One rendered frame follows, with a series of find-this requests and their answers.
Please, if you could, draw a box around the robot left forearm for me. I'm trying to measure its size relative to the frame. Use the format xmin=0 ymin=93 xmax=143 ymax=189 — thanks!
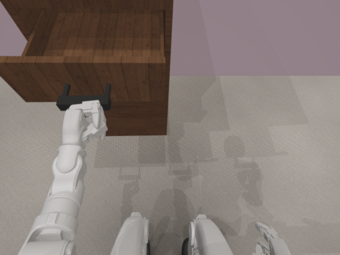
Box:
xmin=18 ymin=144 xmax=87 ymax=255

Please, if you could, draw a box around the robot left upper arm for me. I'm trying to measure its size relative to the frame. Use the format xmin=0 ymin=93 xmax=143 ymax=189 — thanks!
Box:
xmin=20 ymin=240 xmax=77 ymax=255

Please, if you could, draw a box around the drawer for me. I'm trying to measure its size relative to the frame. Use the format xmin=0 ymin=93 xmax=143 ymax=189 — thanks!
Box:
xmin=0 ymin=8 xmax=165 ymax=102

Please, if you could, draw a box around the robot right shin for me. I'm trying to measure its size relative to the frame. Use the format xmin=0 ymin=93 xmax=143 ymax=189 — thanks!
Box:
xmin=188 ymin=215 xmax=207 ymax=255

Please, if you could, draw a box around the cabinet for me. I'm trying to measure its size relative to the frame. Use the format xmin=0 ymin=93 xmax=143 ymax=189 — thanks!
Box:
xmin=0 ymin=0 xmax=173 ymax=136

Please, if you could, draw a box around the handle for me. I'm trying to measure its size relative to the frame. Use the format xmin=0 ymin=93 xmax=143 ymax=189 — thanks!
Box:
xmin=56 ymin=83 xmax=111 ymax=111

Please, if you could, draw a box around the left robot thigh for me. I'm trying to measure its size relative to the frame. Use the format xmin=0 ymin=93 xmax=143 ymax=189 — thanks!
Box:
xmin=110 ymin=216 xmax=149 ymax=255

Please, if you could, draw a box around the robot left hand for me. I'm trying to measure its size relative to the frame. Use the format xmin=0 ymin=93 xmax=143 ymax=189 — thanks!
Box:
xmin=62 ymin=100 xmax=108 ymax=149

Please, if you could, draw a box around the robot right hand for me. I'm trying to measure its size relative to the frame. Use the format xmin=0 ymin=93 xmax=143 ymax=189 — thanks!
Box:
xmin=252 ymin=222 xmax=291 ymax=255

